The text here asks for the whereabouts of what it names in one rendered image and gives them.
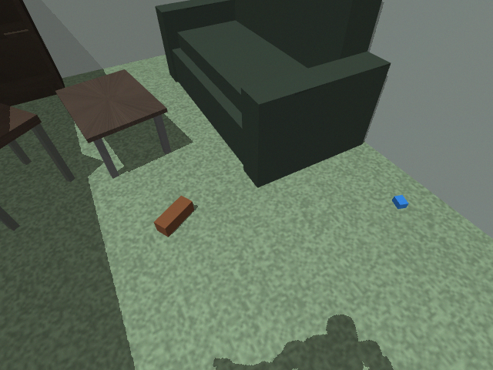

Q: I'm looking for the chair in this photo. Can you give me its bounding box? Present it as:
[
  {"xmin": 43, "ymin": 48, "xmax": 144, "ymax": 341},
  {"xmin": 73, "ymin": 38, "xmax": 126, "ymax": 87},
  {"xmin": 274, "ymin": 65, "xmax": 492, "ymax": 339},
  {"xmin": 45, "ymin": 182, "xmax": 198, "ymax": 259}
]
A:
[{"xmin": 0, "ymin": 103, "xmax": 75, "ymax": 230}]

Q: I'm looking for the coffee table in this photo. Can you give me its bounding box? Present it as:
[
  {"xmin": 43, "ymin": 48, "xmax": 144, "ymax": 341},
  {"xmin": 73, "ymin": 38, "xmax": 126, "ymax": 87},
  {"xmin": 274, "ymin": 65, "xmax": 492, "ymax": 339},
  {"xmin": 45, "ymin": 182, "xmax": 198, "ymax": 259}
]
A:
[{"xmin": 55, "ymin": 69, "xmax": 172, "ymax": 178}]

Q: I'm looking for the bookshelf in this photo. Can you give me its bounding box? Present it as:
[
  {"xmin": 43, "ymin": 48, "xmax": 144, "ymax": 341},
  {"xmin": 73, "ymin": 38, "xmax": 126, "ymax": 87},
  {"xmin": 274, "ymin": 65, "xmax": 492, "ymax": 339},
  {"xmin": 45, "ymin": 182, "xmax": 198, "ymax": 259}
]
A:
[{"xmin": 0, "ymin": 0, "xmax": 65, "ymax": 106}]

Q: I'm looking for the sofa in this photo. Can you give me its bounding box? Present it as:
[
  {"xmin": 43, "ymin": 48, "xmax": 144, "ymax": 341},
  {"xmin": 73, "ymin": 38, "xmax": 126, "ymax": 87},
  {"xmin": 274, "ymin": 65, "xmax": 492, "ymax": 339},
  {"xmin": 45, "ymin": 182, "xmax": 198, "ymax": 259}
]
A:
[{"xmin": 155, "ymin": 0, "xmax": 391, "ymax": 188}]

